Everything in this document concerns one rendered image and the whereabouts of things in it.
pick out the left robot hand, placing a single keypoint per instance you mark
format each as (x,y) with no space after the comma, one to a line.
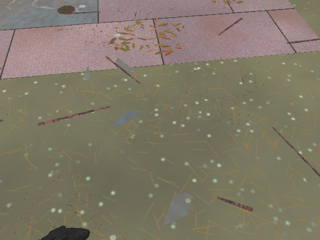
(63,233)

